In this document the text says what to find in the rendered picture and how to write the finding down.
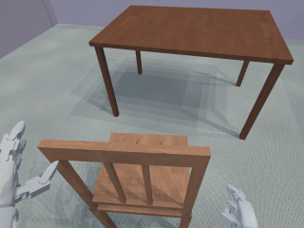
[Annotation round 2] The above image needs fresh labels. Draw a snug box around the table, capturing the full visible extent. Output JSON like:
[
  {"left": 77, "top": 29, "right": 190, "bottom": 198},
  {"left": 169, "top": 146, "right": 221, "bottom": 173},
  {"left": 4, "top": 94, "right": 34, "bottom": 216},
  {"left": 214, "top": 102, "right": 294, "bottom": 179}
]
[{"left": 88, "top": 5, "right": 294, "bottom": 141}]

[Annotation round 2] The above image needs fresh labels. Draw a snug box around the chair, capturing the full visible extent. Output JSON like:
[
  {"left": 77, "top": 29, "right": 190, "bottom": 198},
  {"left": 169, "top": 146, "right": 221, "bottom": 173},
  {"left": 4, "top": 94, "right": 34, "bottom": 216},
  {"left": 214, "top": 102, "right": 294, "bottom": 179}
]
[{"left": 37, "top": 132, "right": 211, "bottom": 228}]

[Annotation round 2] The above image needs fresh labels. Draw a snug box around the robot right hand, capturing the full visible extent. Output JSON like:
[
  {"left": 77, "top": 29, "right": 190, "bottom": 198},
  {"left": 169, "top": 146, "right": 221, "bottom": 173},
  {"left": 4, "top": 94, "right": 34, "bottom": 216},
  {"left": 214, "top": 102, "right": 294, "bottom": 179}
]
[{"left": 221, "top": 184, "right": 259, "bottom": 228}]

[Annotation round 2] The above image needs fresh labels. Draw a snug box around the left robot forearm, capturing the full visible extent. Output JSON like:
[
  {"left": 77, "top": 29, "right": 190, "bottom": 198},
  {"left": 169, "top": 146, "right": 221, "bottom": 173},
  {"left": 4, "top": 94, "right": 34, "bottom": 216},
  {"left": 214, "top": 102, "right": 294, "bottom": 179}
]
[{"left": 0, "top": 206, "right": 19, "bottom": 228}]

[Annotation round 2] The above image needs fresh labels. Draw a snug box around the robot left hand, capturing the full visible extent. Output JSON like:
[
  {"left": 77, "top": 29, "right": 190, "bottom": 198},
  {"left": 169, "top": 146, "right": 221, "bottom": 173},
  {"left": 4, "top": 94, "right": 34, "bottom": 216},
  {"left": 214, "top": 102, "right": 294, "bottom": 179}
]
[{"left": 0, "top": 121, "right": 59, "bottom": 207}]

